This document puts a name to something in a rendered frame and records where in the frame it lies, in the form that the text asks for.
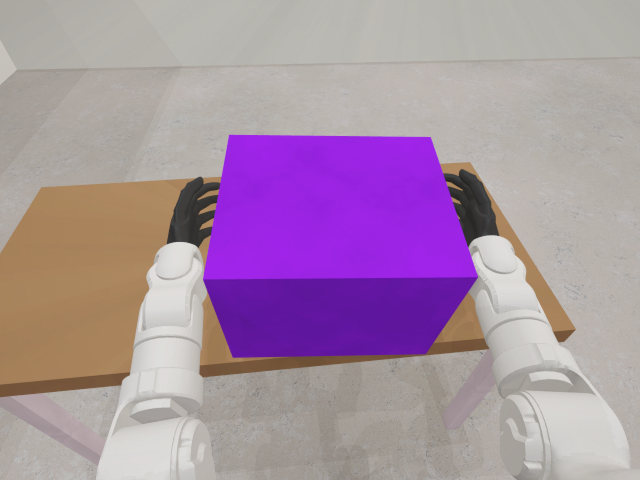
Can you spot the left robot upper arm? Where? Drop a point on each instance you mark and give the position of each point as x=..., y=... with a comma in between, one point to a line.
x=173, y=449

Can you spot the right robot upper arm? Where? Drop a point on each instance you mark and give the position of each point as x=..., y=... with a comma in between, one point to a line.
x=562, y=436

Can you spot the left robot hand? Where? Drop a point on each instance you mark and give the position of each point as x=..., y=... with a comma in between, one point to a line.
x=185, y=223

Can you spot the carton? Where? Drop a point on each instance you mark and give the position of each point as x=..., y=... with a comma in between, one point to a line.
x=334, y=246

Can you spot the right robot hand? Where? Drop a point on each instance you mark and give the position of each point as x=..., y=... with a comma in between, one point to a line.
x=477, y=218

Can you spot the left robot forearm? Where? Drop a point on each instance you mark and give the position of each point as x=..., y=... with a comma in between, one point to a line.
x=164, y=381

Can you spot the right robot forearm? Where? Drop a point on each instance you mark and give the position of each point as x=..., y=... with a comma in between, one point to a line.
x=525, y=351

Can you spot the table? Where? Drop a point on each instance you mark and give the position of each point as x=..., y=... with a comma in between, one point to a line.
x=73, y=279

